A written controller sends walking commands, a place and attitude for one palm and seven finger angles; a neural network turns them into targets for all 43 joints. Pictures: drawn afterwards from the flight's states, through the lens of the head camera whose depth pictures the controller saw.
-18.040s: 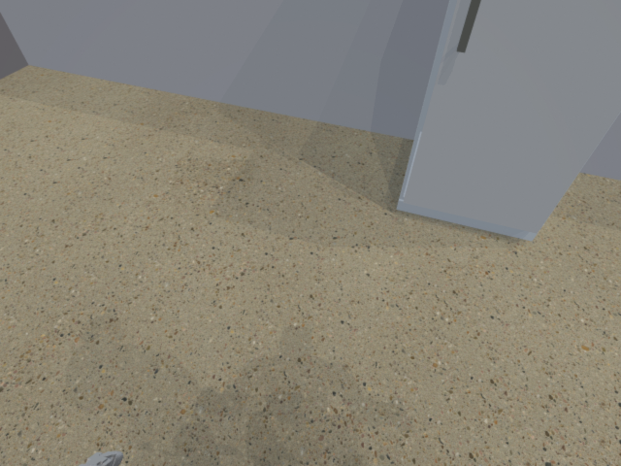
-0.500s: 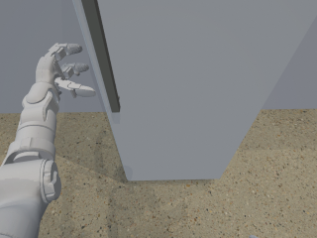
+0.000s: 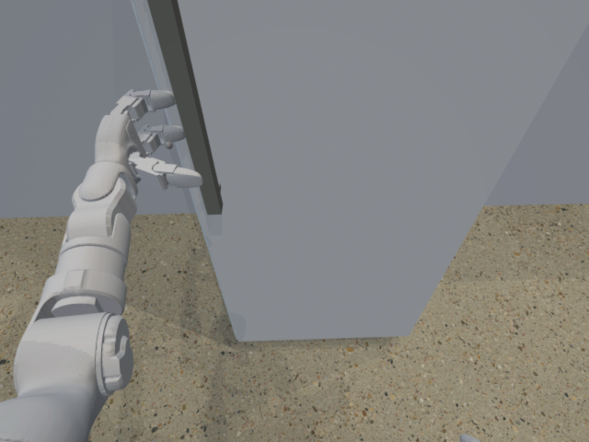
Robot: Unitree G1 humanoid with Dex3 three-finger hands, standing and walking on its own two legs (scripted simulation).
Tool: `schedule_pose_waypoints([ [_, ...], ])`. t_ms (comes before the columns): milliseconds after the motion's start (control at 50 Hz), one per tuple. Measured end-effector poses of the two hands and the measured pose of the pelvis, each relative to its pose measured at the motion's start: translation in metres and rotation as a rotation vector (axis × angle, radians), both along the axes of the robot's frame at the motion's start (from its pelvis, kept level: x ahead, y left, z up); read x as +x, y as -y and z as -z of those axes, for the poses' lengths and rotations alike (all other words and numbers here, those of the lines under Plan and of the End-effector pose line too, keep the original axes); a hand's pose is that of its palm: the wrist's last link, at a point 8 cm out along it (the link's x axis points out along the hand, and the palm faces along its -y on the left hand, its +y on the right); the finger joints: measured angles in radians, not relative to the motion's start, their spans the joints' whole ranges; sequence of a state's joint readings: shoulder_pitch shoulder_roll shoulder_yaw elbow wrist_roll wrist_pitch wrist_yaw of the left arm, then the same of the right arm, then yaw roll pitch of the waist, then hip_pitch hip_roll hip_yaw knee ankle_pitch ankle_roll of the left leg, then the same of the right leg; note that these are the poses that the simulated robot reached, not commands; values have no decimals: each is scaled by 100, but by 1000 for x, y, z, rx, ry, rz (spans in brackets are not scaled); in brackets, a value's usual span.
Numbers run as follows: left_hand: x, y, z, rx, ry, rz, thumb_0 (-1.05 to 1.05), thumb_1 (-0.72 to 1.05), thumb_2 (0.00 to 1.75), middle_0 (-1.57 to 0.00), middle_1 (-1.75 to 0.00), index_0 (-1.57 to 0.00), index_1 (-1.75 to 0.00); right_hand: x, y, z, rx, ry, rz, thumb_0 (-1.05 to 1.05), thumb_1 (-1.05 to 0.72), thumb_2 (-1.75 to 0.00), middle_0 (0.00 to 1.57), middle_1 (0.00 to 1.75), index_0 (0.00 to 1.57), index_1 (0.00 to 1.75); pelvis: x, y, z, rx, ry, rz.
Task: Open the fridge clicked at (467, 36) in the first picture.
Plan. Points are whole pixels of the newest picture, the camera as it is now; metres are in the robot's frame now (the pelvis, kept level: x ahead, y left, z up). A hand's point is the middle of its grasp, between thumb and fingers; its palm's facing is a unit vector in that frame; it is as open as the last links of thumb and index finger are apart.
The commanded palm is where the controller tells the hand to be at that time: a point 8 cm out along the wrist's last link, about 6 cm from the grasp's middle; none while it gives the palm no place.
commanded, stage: feel for the door with the fingertips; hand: left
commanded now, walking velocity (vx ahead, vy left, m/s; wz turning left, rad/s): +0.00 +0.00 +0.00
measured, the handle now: (188, 83) +0.51 +0.14 +0.24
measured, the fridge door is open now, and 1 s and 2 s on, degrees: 0 0 0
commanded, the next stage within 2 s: slide the fingers in behind the handle in 0.28 s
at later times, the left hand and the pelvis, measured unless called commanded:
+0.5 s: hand (161, 136) +0.47 +0.18 +0.19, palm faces +0.05 -1.00 +0.01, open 13.6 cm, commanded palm +0.44 +0.22 +0.18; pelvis -0.01 +0.00 +0.00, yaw +1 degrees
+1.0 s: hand (170, 145) +0.45 +0.17 +0.19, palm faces +0.04 -1.00 +0.02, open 14.0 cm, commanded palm +0.43 +0.21 +0.18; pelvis -0.01 +0.00 +0.00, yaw +1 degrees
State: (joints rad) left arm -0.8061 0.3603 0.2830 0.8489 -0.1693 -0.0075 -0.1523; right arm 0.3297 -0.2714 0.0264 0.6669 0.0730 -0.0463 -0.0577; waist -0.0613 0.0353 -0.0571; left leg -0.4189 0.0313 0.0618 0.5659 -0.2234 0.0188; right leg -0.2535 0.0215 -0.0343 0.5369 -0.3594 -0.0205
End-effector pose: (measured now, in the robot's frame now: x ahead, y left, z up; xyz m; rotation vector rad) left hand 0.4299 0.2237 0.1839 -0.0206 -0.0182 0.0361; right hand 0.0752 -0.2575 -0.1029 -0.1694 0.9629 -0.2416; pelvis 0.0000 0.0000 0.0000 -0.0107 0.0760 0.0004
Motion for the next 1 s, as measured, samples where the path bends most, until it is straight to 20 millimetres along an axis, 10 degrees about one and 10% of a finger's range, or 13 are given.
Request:
schedule_pose_waypoints([
  [180,5,-5,-5,13,-3,-24,-1,-50,30,-30,-120,-30,-120,7,0,0,-5,3,-23,0,-91,-90,20,30,21,30,-2,2,1,-1,-5,-12],
  [640,10,-8,-1,4,2,-11,-1,-50,30,-34,-124,-33,-122,-49,11,8,-26,-129,29,1,-91,-90,20,30,21,30,-7,1,3,-7,-27,-10],
  [1000,-6,5,-3,1,12,-7,-1,-50,30,-30,-120,-30,-120,1,-4,-1,-2,19,-26,1,-91,-90,20,30,21,30,-8,-2,1,-6,5,-12],
])
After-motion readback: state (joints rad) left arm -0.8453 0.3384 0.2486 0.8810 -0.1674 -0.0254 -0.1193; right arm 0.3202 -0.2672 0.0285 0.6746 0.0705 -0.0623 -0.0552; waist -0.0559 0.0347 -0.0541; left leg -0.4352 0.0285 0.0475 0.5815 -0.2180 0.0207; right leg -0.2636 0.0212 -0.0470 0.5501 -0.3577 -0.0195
